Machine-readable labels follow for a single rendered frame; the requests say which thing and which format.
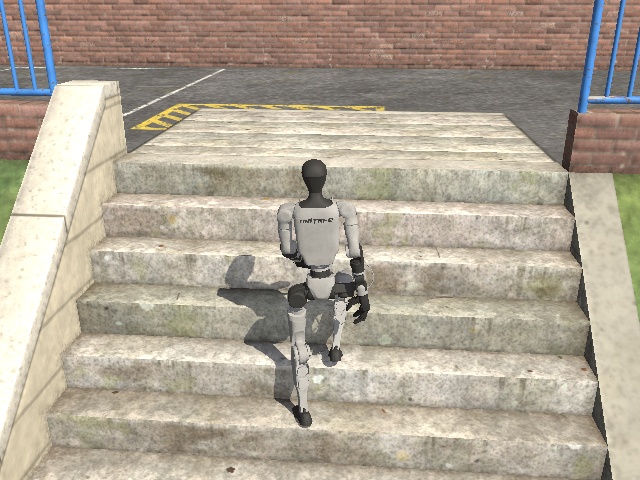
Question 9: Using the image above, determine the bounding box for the robot right upper arm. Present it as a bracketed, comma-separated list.
[337, 201, 361, 258]

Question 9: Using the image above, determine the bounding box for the left robot thigh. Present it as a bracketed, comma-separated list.
[287, 282, 311, 364]

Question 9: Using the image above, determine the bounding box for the left robot foot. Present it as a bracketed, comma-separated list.
[292, 405, 312, 426]

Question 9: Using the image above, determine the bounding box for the left robot hand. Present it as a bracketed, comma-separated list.
[293, 258, 311, 269]

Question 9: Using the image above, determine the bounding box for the robot left upper arm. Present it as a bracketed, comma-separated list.
[277, 203, 297, 254]

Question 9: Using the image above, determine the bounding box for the robot right forearm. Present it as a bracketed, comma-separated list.
[350, 243, 368, 296]

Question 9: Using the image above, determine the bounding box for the right robot hand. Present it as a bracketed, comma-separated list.
[346, 294, 370, 324]

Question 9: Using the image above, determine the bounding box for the robot left forearm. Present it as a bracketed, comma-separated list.
[280, 244, 302, 262]

